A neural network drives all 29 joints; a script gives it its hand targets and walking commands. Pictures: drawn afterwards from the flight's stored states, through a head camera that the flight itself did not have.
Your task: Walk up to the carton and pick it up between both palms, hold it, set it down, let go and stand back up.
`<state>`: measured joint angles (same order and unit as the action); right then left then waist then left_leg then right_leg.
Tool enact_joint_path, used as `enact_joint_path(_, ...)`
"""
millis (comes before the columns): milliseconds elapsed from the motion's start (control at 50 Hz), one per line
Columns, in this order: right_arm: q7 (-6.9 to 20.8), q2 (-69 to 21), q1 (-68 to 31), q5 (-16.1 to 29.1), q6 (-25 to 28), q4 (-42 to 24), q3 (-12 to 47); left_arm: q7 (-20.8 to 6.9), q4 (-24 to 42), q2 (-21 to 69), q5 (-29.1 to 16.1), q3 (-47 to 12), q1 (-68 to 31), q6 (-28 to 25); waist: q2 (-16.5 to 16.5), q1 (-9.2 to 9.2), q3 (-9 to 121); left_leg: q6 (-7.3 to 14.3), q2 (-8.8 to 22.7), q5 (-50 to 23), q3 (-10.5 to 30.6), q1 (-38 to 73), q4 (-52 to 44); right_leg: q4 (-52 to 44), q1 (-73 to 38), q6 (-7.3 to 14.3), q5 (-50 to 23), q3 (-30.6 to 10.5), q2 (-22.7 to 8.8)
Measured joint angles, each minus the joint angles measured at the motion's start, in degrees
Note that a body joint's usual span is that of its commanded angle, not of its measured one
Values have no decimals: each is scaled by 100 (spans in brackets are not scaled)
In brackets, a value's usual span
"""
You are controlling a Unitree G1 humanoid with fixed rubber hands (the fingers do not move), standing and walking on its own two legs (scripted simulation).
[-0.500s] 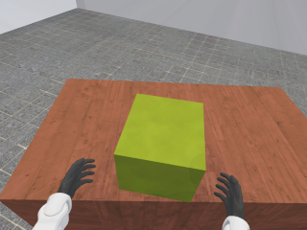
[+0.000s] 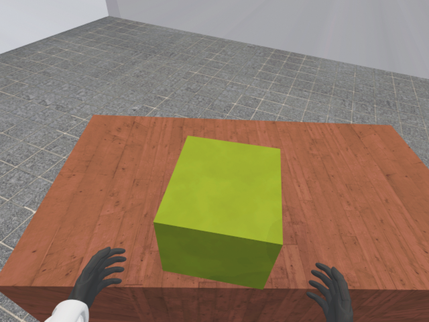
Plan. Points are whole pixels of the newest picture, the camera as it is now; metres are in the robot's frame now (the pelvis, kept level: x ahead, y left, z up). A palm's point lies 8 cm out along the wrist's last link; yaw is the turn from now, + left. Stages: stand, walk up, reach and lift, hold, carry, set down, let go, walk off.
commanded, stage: set down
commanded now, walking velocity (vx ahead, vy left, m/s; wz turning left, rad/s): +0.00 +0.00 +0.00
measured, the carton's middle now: (223, 208) +0.40 -0.01 -0.03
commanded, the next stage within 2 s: let go in 1.34 s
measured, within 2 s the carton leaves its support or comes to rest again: neither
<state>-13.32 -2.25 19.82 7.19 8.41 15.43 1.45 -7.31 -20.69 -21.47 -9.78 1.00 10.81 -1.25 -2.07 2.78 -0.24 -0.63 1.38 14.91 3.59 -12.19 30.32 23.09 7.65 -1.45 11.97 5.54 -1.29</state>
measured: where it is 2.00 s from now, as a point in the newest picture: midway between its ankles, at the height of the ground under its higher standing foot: outside the picture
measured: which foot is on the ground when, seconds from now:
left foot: down 0.00-1.00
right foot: down 0.00-1.00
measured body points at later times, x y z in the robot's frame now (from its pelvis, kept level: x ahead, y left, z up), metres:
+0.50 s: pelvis +0.00 -0.01 +0.00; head -0.01 +0.02 +0.45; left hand +0.21 +0.22 -0.04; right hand +0.17 -0.20 -0.02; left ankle +0.02 +0.12 -0.74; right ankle +0.01 -0.14 -0.74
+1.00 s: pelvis +0.01 -0.01 +0.00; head +0.00 +0.01 +0.45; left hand +0.21 +0.22 -0.05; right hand +0.16 -0.21 -0.04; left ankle +0.02 +0.12 -0.74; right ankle +0.01 -0.14 -0.74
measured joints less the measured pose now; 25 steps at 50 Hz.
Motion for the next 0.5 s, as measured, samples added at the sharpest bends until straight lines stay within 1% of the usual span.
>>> enact_joint_path(200, 99, 93, 92, -5, -63, 0, 0, 0, 56, 138, 0, 0, 155, 84, -1, 0, -82, -20, 1, -25, 0, 128, -95, -35, -101, 18, 10, 0, 0)
enact_joint_path(340, 255, 163, 130, -100, -63, 0, 0, 2, 56, 246, 0, 0, 223, 161, -1, 0, -115, -30, 1, -43, 0, 196, -150, -57, -153, 33, 11, 0, 1)
enact_joint_path(500, 418, 259, 130, -223, -64, 0, 1, 65, 55, 375, 0, 0, 224, 284, -1, 0, -187, -37, 6, -46, 0, 228, -171, -57, -175, 46, 17, 0, 5)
